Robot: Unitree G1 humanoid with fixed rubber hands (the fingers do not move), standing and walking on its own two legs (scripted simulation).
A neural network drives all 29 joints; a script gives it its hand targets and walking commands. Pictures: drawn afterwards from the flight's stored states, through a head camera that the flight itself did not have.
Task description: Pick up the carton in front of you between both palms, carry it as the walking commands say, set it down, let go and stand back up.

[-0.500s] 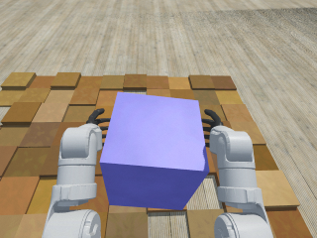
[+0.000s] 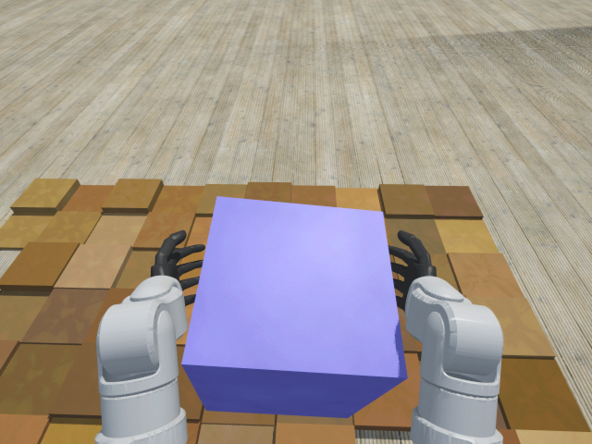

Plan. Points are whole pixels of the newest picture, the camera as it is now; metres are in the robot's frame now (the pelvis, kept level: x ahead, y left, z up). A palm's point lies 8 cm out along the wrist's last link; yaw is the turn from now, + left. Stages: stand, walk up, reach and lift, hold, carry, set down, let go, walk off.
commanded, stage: carry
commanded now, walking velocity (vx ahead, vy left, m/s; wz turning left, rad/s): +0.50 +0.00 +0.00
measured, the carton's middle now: (288, 318) +0.29 +0.02 +0.04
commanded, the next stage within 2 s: none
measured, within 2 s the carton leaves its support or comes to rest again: neither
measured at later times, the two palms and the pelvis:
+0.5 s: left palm (243, 139) +0.68 +0.13 +0.09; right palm (390, 148) +0.64 -0.17 +0.09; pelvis +0.30 +0.02 -0.02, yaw -2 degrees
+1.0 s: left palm (244, 35) +1.02 +0.16 +0.18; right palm (360, 39) +1.00 -0.14 +0.18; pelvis +0.61 +0.02 +0.02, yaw -1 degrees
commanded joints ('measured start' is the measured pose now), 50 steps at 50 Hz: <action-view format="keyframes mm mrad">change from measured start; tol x32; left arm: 1 -597 -797 -709 -59 -472 25 -296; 50 -1347 -932 -388 428 -421 36 -200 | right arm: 1 -514 825 698 0 379 -13 217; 50 -1438 948 388 289 484 6 206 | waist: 1 -10 -101 -190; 27 -46 235 -441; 30 77 -455 -397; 45 -145 265 -607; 50 -80 69 -404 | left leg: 1 -263 54 -30 -7 107 -6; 15 365 -186 244 -723 299 73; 19 931 243 -514 -723 702 419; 26 442 156 -268 -755 245 208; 34 -754 -103 -36 49 -344 53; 40 236 -181 70 -820 484 46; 43 905 90 -88 -857 939 94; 44 1099 254 -266 -581 1536 145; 47 981 227 -422 -768 750 230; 50 796 159 -310 -858 823 107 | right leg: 1 299 -291 326 -212 44 -55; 15 318 -131 -48 267 1011 12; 19 -437 92 227 1255 -319 68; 26 -202 69 170 389 -485 33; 28 107 93 87 104 -92 43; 30 535 -272 768 38 479 -160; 34 900 -210 635 288 974 -143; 41 251 -38 291 336 862 23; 44 -337 99 224 913 -379 58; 50 -435 -3 201 752 -117 105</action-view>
